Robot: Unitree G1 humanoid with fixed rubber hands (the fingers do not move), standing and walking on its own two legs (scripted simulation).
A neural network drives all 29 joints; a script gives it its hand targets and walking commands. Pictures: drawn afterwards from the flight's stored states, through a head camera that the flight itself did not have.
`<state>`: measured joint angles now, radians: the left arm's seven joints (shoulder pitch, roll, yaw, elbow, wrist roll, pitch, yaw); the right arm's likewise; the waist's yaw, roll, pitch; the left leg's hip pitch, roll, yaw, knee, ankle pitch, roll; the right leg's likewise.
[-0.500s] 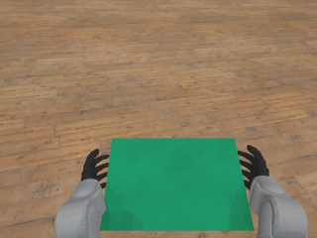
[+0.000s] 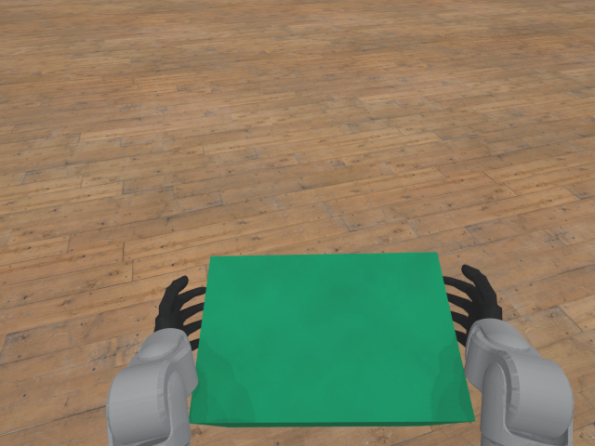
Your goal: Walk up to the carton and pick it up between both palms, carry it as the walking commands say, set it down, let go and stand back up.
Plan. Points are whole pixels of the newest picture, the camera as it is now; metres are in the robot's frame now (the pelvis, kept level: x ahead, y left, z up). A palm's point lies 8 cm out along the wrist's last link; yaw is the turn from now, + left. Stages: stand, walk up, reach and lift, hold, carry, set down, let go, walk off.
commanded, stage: carry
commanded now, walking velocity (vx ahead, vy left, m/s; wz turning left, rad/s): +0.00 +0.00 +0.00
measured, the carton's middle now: (323, 347) +0.26 +0.01 +0.02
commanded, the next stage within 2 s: none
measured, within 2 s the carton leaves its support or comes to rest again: neither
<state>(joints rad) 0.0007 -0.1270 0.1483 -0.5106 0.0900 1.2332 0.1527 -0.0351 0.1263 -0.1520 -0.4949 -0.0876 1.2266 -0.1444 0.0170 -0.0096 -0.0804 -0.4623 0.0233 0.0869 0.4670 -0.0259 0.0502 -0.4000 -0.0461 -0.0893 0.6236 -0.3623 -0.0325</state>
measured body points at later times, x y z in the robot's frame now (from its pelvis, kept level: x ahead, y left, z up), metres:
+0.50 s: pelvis -0.11 -0.02 +0.00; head -0.16 +0.00 +0.45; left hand +0.15 +0.15 +0.04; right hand +0.13 -0.22 +0.06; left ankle -0.09 +0.07 -0.73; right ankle -0.06 -0.14 -0.70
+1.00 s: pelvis -0.17 -0.04 +0.00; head -0.18 -0.03 +0.45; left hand +0.10 +0.14 +0.01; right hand +0.09 -0.22 +0.03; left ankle -0.09 +0.07 -0.73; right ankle -0.09 -0.15 -0.73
